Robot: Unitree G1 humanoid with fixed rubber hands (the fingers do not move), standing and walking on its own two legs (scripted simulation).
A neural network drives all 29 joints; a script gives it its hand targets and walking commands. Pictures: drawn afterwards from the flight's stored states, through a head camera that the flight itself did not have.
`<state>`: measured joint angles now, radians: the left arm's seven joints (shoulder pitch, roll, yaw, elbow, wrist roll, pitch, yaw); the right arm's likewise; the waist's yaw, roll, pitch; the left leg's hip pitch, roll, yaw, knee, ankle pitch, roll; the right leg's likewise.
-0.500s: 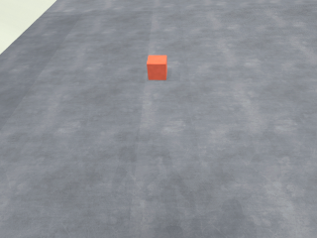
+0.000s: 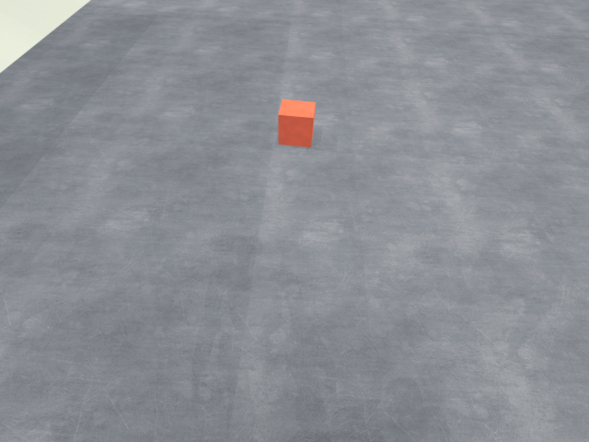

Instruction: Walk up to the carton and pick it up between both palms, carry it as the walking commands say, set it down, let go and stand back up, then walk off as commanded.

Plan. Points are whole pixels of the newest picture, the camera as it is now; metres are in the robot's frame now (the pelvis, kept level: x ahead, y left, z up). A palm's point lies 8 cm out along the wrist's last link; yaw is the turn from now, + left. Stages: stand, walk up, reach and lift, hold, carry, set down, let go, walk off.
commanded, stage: stand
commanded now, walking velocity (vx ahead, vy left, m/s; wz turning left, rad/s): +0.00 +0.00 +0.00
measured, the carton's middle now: (296, 123) +1.78 -0.01 -0.68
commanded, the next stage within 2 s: none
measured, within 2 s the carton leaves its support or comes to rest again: neither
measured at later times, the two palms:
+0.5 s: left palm out of the picture -0.03 +0.21 -0.15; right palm out of the picture -0.03 -0.20 -0.15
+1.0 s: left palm out of the picture -0.02 +0.22 -0.15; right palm out of the picture -0.02 -0.20 -0.15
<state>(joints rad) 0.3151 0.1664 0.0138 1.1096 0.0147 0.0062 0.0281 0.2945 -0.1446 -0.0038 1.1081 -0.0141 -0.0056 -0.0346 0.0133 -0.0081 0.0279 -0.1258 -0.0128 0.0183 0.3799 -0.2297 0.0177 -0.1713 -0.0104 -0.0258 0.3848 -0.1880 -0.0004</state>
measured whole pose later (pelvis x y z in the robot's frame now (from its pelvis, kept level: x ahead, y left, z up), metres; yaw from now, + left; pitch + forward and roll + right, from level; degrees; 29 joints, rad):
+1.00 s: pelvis +0.01 +0.01 +0.00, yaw +0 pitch -1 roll +0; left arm 0.32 0.13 0.00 1.16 0.01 -0.01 0.04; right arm 0.34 -0.13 0.01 1.13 -0.01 -0.02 -0.04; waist 0.01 0.00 0.04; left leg -0.12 -0.02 0.02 0.40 -0.26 0.03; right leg -0.17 -0.02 -0.02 0.41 -0.22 0.01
